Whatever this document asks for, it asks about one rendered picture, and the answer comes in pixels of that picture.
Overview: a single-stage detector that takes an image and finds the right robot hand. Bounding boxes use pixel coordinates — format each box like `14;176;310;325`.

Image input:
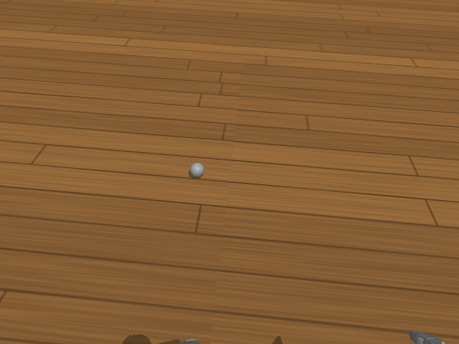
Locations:
409;330;445;344

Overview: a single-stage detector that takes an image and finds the ball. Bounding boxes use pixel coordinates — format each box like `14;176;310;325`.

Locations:
190;163;204;177

